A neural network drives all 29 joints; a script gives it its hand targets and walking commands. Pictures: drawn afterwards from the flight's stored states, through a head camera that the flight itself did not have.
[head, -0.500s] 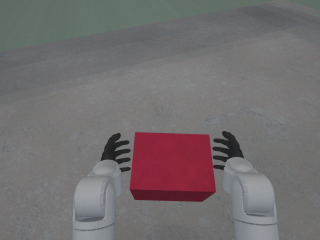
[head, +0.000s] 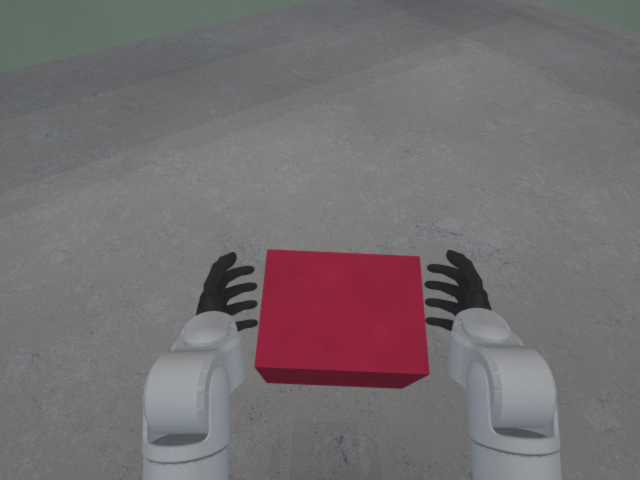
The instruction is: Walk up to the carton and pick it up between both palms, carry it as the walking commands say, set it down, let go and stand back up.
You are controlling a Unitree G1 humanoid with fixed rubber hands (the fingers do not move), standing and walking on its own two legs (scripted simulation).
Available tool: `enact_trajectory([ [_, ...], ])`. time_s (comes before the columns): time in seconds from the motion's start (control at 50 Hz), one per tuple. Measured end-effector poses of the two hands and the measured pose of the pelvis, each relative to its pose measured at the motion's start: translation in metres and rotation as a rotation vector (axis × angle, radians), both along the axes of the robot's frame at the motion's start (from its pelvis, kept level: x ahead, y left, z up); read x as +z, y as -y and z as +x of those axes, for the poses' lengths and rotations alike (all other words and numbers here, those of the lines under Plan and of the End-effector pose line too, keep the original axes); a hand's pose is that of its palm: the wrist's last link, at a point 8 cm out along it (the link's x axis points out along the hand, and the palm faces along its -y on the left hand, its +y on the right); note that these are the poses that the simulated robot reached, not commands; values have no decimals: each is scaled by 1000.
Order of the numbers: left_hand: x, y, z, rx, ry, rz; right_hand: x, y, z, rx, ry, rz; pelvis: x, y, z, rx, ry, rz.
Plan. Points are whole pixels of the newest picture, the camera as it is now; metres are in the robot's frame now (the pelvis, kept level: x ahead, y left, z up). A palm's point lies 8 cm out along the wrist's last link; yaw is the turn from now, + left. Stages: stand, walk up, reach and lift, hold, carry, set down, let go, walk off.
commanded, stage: carry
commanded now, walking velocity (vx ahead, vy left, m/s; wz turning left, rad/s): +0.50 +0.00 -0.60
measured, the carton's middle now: (338, 323) +0.34 +0.01 +0.01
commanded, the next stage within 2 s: none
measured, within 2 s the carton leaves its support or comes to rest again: neither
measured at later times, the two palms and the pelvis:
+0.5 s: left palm (331, 132) +0.65 +0.03 +0.10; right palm (497, 167) +0.57 -0.22 +0.10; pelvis +0.33 +0.00 +0.01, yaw -20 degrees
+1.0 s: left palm (461, 48) +0.92 -0.23 +0.13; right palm (597, 97) +0.77 -0.45 +0.11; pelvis +0.60 -0.17 +0.02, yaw -35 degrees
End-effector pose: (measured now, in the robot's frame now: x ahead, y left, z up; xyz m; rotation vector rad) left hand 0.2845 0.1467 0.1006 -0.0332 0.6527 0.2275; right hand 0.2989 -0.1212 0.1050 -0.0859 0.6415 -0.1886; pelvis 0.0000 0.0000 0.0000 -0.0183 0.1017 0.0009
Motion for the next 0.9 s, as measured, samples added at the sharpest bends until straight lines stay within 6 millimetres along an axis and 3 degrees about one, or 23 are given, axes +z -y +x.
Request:
enact_trajectory([
  [0.06, 2, 14, 42, -25, -27, 18, -6, 15, 36, -20, -33, 15, 3, 7, 42, -21, 35, -11],
  [0.16, 22, 43, 114, -108, -32, 30, 8, 44, 88, -99, -41, 38, 22, 11, 105, -89, 37, 34],
  [0.26, 36, 76, 189, -221, 0, 49, 16, 74, 134, -211, -11, 60, 28, 9, 169, -198, 49, 53],
  [0.34, 31, 97, 248, -304, -3, 43, 11, 91, 172, -294, -12, 58, 24, 6, 223, -272, 50, 49],
  [0.46, 0, 104, 341, -344, -21, 14, -6, 94, 252, -336, -28, 23, 5, 1, 309, -320, 14, 14],
  [0.5, -5, 113, 367, -361, -46, 8, -7, 101, 272, -355, -55, 8, 9, 4, 332, -351, 1, 19],
  [0.58, 3, 144, 417, -434, -51, 0, 2, 126, 304, -428, -60, 3, 20, 13, 379, -426, -18, -5],
  [0.72, 8, 207, 497, -500, -16, -17, 11, 181, 366, -498, -20, -11, 19, 53, 456, -491, -19, -22],
  [0.84, 1, 270, 559, -503, 11, 13, -5, 244, 427, -500, 5, 22, -1, 115, 523, -497, 17, -11],
  [0.9, 6, 307, 586, -536, -19, 31, -6, 277, 446, -531, -32, 36, 7, 141, 553, -531, 31, 3],
])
